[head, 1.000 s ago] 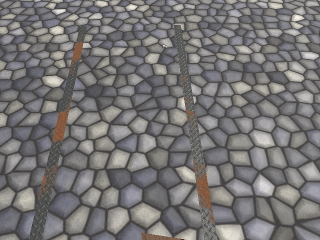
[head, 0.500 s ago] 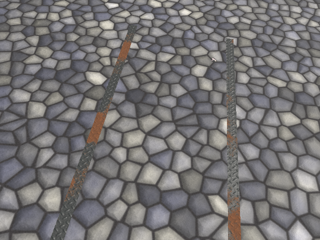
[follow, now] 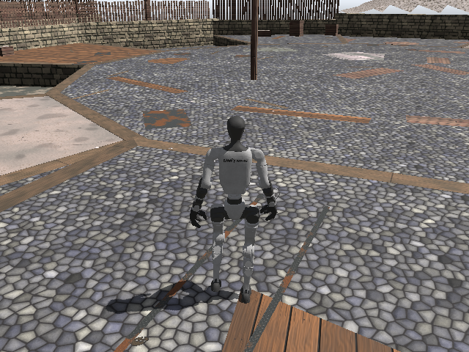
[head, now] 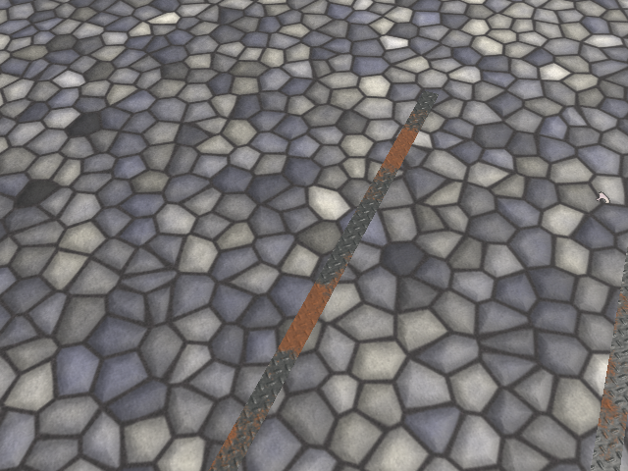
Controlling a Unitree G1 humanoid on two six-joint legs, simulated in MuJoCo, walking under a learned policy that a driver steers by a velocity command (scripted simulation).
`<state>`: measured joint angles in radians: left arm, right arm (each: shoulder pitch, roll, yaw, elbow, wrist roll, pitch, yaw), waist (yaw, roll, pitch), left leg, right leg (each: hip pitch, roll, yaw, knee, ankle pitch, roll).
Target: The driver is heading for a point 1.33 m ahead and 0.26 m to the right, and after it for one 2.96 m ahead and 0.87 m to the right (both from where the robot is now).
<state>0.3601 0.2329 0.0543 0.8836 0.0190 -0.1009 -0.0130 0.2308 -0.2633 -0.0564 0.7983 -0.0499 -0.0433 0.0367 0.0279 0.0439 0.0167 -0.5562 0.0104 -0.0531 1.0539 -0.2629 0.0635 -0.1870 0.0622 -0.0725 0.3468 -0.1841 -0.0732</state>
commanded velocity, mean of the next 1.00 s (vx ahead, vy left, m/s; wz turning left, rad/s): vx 0.50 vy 0.00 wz -0.33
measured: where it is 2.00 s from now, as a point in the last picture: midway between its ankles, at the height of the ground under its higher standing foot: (436, 275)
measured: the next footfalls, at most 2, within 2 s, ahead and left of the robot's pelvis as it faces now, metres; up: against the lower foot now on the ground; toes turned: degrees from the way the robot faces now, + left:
left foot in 0.24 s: +0.28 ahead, +0.12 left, +0.00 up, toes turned -4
right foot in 0.76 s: +0.50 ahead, -0.15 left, +0.00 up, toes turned -28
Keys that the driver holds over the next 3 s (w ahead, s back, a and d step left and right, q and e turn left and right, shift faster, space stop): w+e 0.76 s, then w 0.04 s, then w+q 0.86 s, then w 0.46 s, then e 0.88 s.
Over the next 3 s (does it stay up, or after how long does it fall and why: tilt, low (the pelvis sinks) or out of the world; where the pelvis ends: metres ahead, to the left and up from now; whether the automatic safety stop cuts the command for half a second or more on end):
stays up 1.20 -0.25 0.00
